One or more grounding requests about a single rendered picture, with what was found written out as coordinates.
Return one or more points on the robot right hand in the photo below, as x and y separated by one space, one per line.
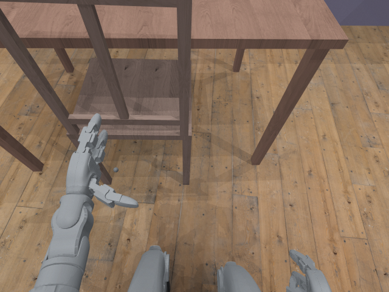
315 280

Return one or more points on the table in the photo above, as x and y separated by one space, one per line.
215 24

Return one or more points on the robot left forearm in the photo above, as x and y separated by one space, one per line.
65 260

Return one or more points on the robot thigh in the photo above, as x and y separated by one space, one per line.
234 278
152 272

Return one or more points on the chair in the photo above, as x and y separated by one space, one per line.
137 99

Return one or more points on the left robot thigh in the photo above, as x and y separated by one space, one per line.
152 272

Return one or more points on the right robot thigh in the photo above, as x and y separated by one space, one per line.
234 278

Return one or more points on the robot left hand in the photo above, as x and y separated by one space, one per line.
84 164

